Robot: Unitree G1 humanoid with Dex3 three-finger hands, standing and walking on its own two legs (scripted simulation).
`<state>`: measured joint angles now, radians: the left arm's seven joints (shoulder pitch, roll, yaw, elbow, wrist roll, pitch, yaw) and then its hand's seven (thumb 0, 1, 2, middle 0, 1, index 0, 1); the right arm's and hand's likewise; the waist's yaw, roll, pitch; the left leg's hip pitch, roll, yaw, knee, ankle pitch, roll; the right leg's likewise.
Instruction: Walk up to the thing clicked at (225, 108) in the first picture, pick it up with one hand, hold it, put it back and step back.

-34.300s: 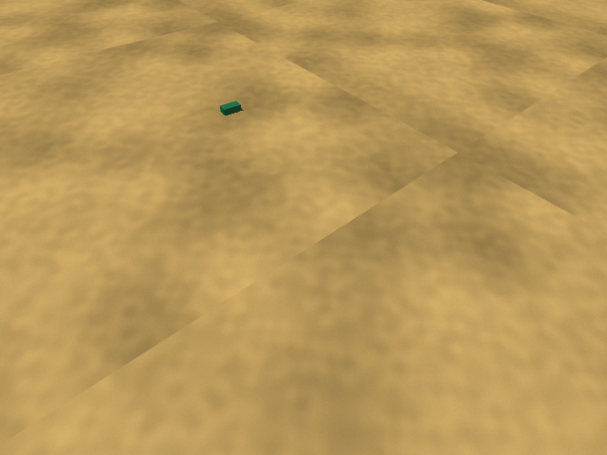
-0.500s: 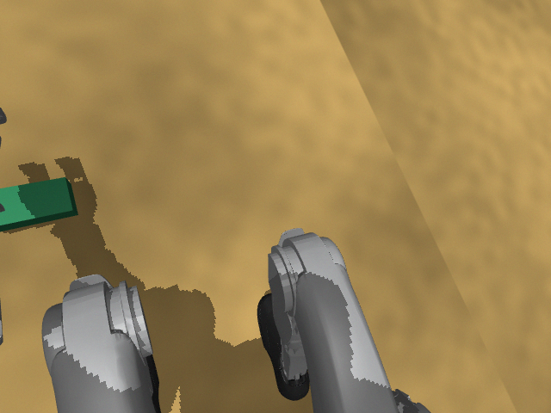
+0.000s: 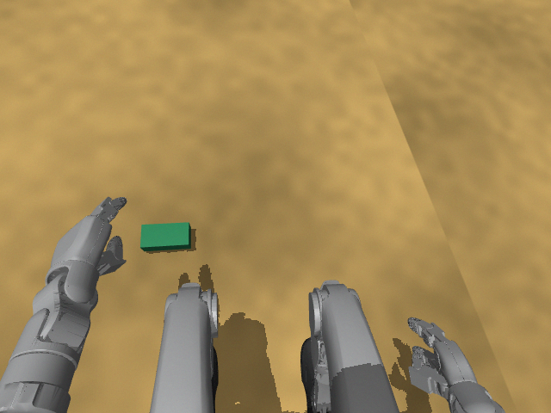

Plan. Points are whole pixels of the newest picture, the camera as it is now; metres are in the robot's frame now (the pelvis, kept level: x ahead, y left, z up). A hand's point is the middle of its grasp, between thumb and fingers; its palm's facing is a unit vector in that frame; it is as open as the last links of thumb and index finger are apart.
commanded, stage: home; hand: left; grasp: from above
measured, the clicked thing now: (166, 236) +0.48 +0.25 -0.45
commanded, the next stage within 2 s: none
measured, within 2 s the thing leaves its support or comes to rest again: neither
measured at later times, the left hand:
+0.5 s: hand (69, 308) +0.25 +0.20 +0.10, palm faces +0.11 -0.96 -0.25, open 7.4 cm
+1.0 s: hand out of the picture +0.22 +0.19 +0.19, palm faces +0.16 -0.97 -0.19, open 7.4 cm
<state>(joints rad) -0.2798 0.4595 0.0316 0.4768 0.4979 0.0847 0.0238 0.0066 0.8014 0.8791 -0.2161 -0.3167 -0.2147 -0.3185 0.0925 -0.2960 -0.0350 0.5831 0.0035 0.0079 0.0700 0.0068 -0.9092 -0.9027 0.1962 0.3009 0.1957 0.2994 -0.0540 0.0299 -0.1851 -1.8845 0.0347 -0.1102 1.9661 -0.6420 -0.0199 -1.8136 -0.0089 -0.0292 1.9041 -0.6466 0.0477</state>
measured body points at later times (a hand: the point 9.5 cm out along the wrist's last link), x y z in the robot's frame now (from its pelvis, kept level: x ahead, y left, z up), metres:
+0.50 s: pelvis +0.05 +0.00 +0.18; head +0.13 +0.02 +0.62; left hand +0.25 +0.25 +0.12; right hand +0.23 -0.22 +0.10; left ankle +0.08 +0.13 -0.44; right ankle +0.09 -0.14 -0.44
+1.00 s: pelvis +0.08 +0.00 +0.24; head +0.10 +0.01 +0.69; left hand +0.21 +0.24 +0.21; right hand +0.28 -0.22 +0.19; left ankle +0.08 +0.13 -0.44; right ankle +0.09 -0.14 -0.44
